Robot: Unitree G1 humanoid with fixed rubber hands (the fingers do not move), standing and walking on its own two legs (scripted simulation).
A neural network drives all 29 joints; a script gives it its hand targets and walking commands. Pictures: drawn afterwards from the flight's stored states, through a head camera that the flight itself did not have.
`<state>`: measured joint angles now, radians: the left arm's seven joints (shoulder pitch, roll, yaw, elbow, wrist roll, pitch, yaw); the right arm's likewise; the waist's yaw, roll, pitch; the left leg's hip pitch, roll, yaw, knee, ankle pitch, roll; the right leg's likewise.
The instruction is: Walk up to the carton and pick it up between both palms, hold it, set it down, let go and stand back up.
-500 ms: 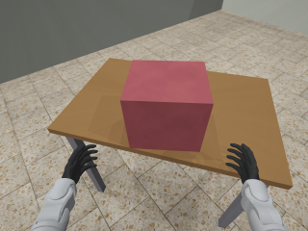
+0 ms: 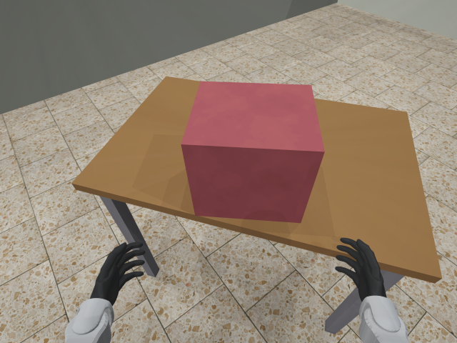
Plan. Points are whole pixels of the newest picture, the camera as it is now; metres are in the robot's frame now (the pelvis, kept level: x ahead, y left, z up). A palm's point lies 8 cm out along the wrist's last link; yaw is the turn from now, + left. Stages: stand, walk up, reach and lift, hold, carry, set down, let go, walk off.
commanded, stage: set down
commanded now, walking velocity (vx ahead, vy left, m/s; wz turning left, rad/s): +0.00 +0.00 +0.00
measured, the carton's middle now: (251, 152) +0.51 -0.04 +0.03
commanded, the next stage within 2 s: let go in 0.80 s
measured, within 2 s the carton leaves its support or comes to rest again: neither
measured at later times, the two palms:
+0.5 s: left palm (112, 305) +0.20 +0.23 -0.03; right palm (373, 304) +0.19 -0.22 -0.04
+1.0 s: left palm (113, 329) +0.17 +0.23 -0.06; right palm (372, 329) +0.16 -0.22 -0.07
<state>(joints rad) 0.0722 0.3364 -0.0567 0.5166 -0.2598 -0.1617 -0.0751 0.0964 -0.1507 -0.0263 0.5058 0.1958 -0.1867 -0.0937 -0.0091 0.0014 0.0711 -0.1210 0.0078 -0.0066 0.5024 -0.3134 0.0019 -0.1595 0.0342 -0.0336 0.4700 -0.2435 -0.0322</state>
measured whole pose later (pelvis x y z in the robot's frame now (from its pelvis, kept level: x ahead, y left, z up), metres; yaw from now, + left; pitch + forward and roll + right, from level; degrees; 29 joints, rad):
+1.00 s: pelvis +0.00 +0.00 +0.00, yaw -2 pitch -5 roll +0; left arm 0.17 0.24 -0.03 0.51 -0.08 0.10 0.01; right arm 0.17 -0.15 -0.04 0.64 0.03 -0.14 0.00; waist 0.01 0.00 0.08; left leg -0.06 0.01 0.03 0.42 -0.27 0.00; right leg -0.12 0.04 0.00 0.42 -0.21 -0.03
